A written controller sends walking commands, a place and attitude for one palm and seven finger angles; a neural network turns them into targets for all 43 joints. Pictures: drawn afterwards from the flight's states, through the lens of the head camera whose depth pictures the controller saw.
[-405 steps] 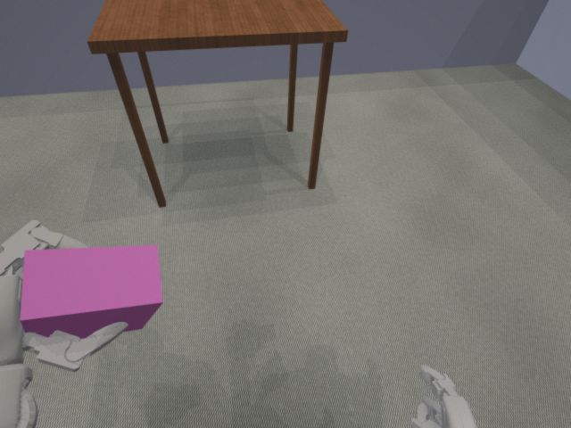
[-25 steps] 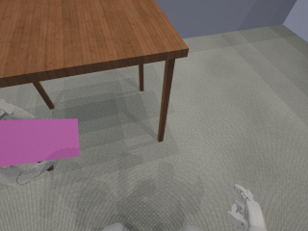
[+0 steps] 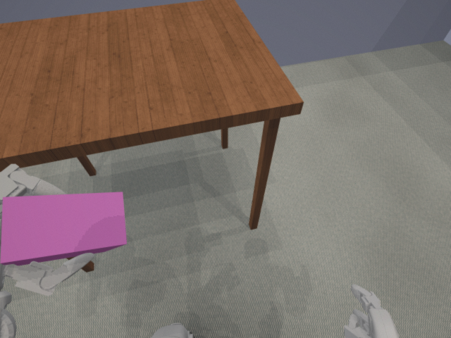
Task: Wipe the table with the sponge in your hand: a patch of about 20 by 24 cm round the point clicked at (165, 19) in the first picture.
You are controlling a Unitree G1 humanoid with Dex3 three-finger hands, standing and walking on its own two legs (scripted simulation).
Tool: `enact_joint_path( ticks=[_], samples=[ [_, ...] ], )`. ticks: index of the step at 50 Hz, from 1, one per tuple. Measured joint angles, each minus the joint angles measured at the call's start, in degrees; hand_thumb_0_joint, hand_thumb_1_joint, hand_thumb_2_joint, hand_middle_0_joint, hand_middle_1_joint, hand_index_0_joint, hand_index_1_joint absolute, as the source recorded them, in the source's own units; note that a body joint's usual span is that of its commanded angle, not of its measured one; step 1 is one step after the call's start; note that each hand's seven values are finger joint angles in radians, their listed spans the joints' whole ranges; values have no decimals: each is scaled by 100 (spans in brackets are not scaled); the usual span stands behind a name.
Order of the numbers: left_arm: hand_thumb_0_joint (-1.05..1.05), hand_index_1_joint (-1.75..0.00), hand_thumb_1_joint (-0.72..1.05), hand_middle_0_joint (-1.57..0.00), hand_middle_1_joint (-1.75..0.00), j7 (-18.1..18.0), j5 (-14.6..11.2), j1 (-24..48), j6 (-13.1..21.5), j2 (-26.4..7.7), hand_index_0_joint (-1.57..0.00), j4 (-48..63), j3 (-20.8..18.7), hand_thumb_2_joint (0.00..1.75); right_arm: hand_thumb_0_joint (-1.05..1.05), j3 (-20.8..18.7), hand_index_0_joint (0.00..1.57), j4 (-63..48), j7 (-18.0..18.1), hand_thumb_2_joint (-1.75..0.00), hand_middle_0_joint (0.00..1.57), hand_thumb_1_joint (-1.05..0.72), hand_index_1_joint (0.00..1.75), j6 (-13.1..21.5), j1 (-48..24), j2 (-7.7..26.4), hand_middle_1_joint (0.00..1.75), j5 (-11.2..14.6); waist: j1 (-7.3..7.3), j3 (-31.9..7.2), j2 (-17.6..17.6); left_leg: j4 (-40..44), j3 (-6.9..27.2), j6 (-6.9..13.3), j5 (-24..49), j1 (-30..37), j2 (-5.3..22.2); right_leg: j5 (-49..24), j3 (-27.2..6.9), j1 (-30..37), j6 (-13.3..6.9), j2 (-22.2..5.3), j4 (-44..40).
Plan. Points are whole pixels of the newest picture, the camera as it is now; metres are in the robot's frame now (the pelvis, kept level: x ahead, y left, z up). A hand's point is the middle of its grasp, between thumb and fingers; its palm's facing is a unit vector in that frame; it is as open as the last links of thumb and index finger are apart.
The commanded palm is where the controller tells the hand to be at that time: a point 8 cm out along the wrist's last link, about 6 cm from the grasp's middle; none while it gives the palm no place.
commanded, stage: take the last steps up to it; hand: left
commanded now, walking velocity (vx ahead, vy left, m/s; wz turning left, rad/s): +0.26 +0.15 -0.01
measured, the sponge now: (81, 228) +0.22 +0.20 +0.15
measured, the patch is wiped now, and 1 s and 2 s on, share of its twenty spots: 0.00 0.00 0.00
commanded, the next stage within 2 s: come to a stop and stand still in 0.82 s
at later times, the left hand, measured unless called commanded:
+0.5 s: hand (41, 170) +0.30 +0.28 +0.17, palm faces +0.40 -0.77 -0.49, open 10.3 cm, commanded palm +0.24 +0.32 +0.18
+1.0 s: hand (21, 138) +0.35 +0.33 +0.18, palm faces +0.40 -0.77 -0.49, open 10.3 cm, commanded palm +0.29 +0.36 +0.18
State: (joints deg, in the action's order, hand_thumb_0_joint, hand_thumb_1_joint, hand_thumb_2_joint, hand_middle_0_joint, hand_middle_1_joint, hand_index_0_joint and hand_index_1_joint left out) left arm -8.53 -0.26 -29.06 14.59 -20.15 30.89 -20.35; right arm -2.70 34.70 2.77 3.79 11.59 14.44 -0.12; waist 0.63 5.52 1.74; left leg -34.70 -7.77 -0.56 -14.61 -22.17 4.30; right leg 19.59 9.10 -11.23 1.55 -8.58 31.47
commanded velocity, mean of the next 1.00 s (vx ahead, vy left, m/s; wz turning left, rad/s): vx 0.16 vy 0.13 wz -0.01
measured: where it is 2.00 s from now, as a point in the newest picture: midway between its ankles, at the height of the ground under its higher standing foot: outside the picture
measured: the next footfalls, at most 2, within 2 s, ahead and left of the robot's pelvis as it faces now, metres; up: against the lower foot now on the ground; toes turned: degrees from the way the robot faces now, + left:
left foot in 0.04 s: +0.11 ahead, +0.16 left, +0.00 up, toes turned +8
right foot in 0.30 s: +0.12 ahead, -0.07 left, +0.00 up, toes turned -11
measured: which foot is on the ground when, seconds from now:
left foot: up 0.00-0.02, down 0.04-0.30, up 0.32-0.62, down 0.64-0.90, up 0.92-1.00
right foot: down 0.00-0.04, up 0.06-0.28, down 0.30-0.64, up 0.66-0.86, down 0.88-1.00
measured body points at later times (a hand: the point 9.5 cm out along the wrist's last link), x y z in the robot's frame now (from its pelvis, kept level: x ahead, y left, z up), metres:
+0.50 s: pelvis +0.08 +0.04 +0.00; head +0.12 +0.01 +0.45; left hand +0.27 +0.31 +0.20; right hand +0.24 -0.19 -0.12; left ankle +0.10 +0.19 -0.68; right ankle +0.08 -0.06 -0.74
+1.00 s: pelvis +0.12 +0.08 -0.01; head +0.15 +0.06 +0.44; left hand +0.32 +0.37 +0.20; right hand +0.28 -0.12 -0.12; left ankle +0.12 +0.21 -0.68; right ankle +0.13 +0.00 -0.74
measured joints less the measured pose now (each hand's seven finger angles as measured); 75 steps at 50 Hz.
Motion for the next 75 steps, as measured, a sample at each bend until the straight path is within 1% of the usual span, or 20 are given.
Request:
enact_joint_path(
  ticks=[2, 5, 8, 15, 18, 22, 28, 32, 35, 37, 43, 46, 48, 50, 52, 56, 60, 63, 67, 75],
  samples=[
    [-1, -135, -51, -70, -136, -32, -14, -15, 33, -95, -72, 217, -48, 100, 1, -74, 20, -170, 42, -90, 20, -91, 30, 51, 27, 81, 30, 27, 13, -53, -64, 593, -51, 83, 413, 362, -16, 287, -77, -103, 72, -2, 465],
    [-1, -135, -51, -70, -136, -44, -40, 397, 131, -354, -72, -52, -206, 100, 1, -135, 20, -142, 76, -90, 20, -91, 30, 107, -157, -166, 30, 77, -22, -36, 107, 79, -123, 94, 227, 246, -95, 1150, -518, -731, -26, 107, 2225],
    [-1, -135, -51, -70, -136, -12, -88, 525, 0, -399, -72, -330, -327, 100, 1, 12, 19, -90, 27, -90, 19, -91, 30, 156, -237, -413, 30, 114, -96, -163, 40, 115, -116, 111, 63, 300, -57, 1146, -455, -1241, -11, 300, 2939],
    [-1, -135, -51, -70, -136, 37, -115, 67, -104, -234, -72, -20, -130, 100, 1, 356, 20, -84, -29, -90, 20, -91, 30, 273, 17, -629, 30, 104, -55, -250, -265, -11, -65, 8, -183, 405, -57, 84, 20, -797, -59, 460, 518],
    [-1, -135, -51, -70, -136, 88, -91, 154, -112, -117, -72, -155, 20, 100, 1, 339, 20, 166, -41, -90, 20, -91, 30, 98, -10, -499, 30, 81, 7, -201, -458, -1397, 242, 1, -938, -32, -147, -61, 115, -741, -405, 446, 667],
    [-1, -135, -51, -70, -136, 92, -91, 240, -78, 60, -72, -427, -9, 100, 1, 306, 20, 394, -62, -90, 20, -91, 30, -108, -82, -311, 30, 46, 39, -122, -369, -2732, 419, -127, -887, -607, -242, -136, 69, -453, -329, 292, 275],
    [-1, -135, -51, -70, -136, -1, -31, 49, -55, 23, -72, -250, -70, 100, 1, 154, 20, 116, -30, -90, 20, -91, 30, -152, -72, -117, 30, 1, -48, 2, -56, -639, 116, -79, -398, -202, -79, -213, -11, -217, -126, 18, -36],
    [-1, -135, -51, -71, -136, -29, -27, -47, -67, -79, -72, 183, -63, 100, 1, -14, 20, -144, 43, -90, 20, -91, 30, -95, -67, 43, 30, 23, -44, -20, -82, 621, -59, 41, 462, 437, -81, 151, -101, -332, 69, -25, 566],
    [-1, -135, -51, -71, -136, -24, -19, 258, 19, -319, -72, 14, -168, 100, 1, -80, 20, -131, 78, -90, 20, -91, 30, -34, -221, -178, 30, 63, -10, -5, 102, 141, -150, 106, 225, 310, -132, 1108, -479, -868, 14, 85, 2036],
    [-1, -135, -51, -71, -136, -6, -29, 365, -47, -364, -72, -152, -219, 100, 1, -8, 19, -122, 53, -90, 20, -91, 30, 17, -267, -311, 30, 88, -20, -67, 43, 113, -140, 115, 119, 319, -76, 1189, -436, -1135, 18, 251, 2572],
    [-1, -135, -51, -71, -136, 9, -118, 228, -182, -169, -72, -94, -129, 100, 1, 308, 20, -161, -11, -90, 20, -91, 30, 186, -148, -554, 30, 115, 9, -204, -208, 220, -166, 86, 115, 387, -21, 685, -21, -921, 44, 459, 1229],
    [-1, -135, -51, -71, -136, 35, -79, 203, -212, -113, -72, -138, -23, 100, 1, 383, 20, -100, 11, -90, 20, -91, 30, 109, -79, -538, 30, 88, 33, -219, -397, -264, -79, 60, -345, 217, -2, -165, 94, -656, -283, 538, 547],
    [-1, -135, -51, -71, -136, 60, -115, 252, -252, -25, -72, -265, 60, 100, 1, 387, 20, 76, -6, -90, 20, -91, 30, -3, -95, -481, 30, 75, 73, -203, -428, -1207, 162, -22, -862, -77, -142, -104, 78, -635, -444, 500, 593],
    [-1, -135, -51, -71, -136, 247, -77, 854, -120, -242, -72, -765, -102, 100, 1, 289, 20, 224, -43, -90, 20, -91, 30, 105, -32, -464, 30, 4, 316, -96, -378, -2345, 462, -118, -400, -480, -266, -151, 7, -574, -458, 531, 395],
    [-1, -135, -51, -71, -136, 237, -178, 1389, -15, -349, -72, -1411, -356, 100, 1, 274, 20, 318, -156, -90, 20, -91, 30, 169, -55, -385, 30, 50, 364, 31, -353, -2599, 681, -91, -157, -574, -384, -338, -76, -447, -441, 566, 104],
    [-1, -135, -51, -71, -136, 81, -282, 1364, 24, -226, -72, -1551, -590, 100, 1, 210, 20, 247, -372, -90, 20, -91, 30, 352, -85, -159, 30, 83, 157, 147, -271, -1516, 516, 24, -73, -280, -424, -649, -255, -289, -336, 588, -381],
    [-2, -135, -51, -71, -136, 144, -234, 697, 87, 10, -72, -676, -139, 100, 1, 44, 20, 51, -408, -90, 20, -91, 30, 482, 13, 40, 30, 67, -17, 106, -137, 93, 353, 121, 178, 396, -480, -609, -361, -280, -191, 620, -333],
    [-1, -135, -51, -71, -136, 288, -180, 567, 169, -156, -72, -260, 33, 100, 1, -79, 20, -80, -310, -90, 20, -91, 30, 462, 17, 26, 30, 74, -91, 135, 122, 362, 350, 378, -23, 592, -605, -182, -484, -532, -161, 563, 372],
    [-2, -135, -51, -71, -136, 395, -115, 709, 158, -537, -72, -209, -267, 100, 1, -46, 19, -217, -322, -90, 20, -91, 30, 428, -44, -163, 30, 30, -170, 205, 235, 475, 438, 551, 154, 606, -666, 584, -669, -1006, -245, 777, 1591],
    [-2, -135, -51, -71, -136, 402, -226, 421, 159, -498, -72, -131, -544, 100, 1, 354, 20, -403, -413, -90, 20, -91, 30, 501, 124, -392, 30, 25, 41, -84, -60, 505, 409, 624, 139, 619, -742, -532, -465, -391, -250, 866, -425]
  ],
)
